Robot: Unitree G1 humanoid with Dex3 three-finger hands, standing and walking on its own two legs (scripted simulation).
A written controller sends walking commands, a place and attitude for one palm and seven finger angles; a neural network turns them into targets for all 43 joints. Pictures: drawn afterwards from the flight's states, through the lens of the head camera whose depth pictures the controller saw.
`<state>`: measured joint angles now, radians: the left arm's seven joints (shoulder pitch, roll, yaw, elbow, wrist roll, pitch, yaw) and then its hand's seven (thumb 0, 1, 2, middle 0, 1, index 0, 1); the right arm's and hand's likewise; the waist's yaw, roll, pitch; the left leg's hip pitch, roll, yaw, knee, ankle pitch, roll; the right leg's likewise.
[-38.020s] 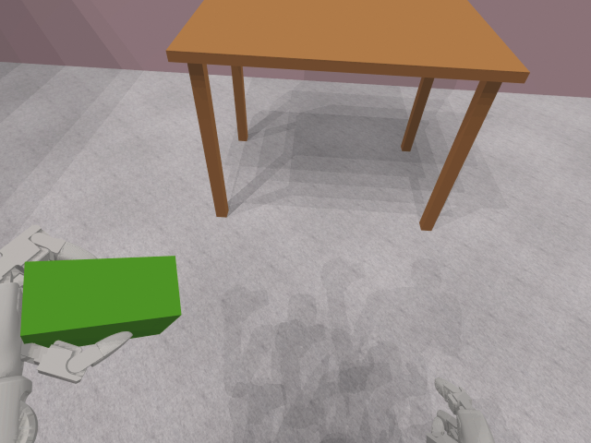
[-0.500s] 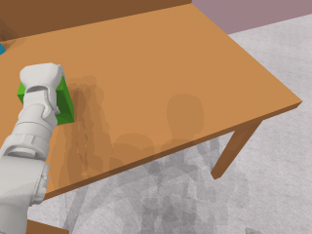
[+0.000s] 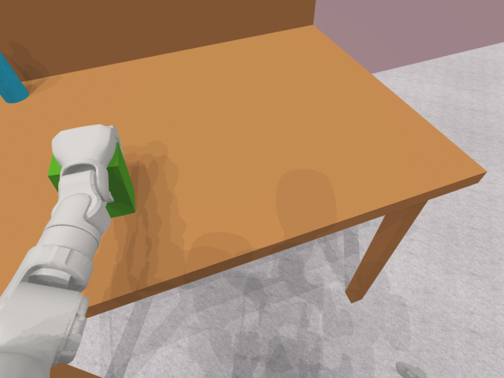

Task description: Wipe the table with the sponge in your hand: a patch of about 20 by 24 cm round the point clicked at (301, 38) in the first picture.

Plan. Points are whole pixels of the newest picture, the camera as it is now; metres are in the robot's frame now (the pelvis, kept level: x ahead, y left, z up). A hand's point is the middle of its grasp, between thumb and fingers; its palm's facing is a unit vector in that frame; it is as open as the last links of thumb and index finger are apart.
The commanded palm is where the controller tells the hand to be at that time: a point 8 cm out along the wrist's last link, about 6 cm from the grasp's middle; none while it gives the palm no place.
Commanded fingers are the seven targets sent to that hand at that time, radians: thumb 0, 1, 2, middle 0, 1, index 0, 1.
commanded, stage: wipe back along the middle lane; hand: left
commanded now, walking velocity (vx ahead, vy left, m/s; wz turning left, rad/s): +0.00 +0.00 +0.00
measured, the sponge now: (101, 192) +0.41 +0.31 +0.05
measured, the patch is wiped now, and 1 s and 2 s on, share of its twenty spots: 0.50 0.75 0.80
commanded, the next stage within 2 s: slide across to the third lane in 1.10 s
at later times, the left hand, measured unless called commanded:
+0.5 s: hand (98, 188) +0.38 +0.28 +0.10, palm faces +0.04 +0.01 -1.00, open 10.1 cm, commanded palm +0.33 +0.26 +0.13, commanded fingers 0.00 0.10 1.30 -1.20 -1.60 -1.20 -1.60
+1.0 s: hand (102, 213) +0.33 +0.25 +0.10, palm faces +0.10 -0.03 -0.99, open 10.1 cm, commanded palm +0.28 +0.24 +0.13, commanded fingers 0.00 0.10 1.30 -1.20 -1.60 -1.20 -1.60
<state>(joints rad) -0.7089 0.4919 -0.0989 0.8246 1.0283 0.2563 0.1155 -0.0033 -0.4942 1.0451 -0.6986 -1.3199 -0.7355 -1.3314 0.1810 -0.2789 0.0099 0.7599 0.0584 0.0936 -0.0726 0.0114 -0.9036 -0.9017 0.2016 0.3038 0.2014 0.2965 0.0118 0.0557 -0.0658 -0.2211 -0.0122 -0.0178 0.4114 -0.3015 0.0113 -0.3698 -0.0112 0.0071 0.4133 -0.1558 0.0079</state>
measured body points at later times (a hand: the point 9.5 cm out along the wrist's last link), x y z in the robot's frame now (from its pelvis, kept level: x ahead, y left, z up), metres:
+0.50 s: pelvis +0.01 +0.00 +0.00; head +0.02 -0.02 +0.45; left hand +0.37 +0.27 +0.16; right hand +0.20 -0.23 -0.11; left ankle -0.06 +0.11 -0.74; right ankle +0.03 -0.13 -0.74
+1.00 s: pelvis +0.01 +0.00 +0.00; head +0.01 -0.03 +0.44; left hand +0.32 +0.25 +0.16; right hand +0.24 -0.20 -0.10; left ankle -0.06 +0.11 -0.74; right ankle +0.03 -0.13 -0.74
